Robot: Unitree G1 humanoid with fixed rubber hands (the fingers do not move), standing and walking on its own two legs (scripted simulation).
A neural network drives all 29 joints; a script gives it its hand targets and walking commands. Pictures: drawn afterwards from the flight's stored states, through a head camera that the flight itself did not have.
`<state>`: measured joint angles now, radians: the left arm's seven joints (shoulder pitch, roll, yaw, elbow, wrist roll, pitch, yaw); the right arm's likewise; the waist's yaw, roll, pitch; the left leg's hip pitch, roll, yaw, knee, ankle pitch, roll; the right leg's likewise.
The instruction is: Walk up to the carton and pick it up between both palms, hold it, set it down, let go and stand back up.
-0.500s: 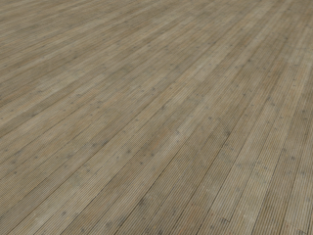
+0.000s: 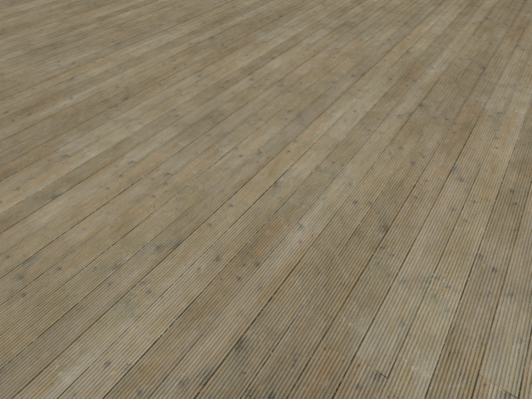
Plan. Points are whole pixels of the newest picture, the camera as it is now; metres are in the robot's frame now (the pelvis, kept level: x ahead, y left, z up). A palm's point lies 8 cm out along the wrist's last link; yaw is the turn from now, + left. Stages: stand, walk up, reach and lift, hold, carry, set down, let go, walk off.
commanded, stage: stand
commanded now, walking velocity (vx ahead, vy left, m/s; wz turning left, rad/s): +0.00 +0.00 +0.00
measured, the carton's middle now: out of the picture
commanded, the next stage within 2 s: walk up in 0.58 s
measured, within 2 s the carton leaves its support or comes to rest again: neither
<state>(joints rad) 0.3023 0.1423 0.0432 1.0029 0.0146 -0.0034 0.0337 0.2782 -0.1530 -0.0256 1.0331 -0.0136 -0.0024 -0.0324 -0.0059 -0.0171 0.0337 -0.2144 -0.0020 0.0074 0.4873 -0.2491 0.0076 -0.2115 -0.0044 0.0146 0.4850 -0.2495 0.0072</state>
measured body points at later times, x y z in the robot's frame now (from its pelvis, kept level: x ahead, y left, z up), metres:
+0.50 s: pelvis +0.00 +0.00 +0.00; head +0.00 +0.00 +0.45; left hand -0.02 +0.21 -0.16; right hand -0.01 -0.21 -0.16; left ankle +0.01 +0.11 -0.74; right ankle +0.01 -0.13 -0.74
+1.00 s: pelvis -0.02 +0.01 -0.01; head +0.00 +0.04 +0.44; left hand -0.05 +0.25 -0.18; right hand +0.02 -0.23 -0.16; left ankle -0.03 +0.10 -0.70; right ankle +0.01 -0.12 -0.74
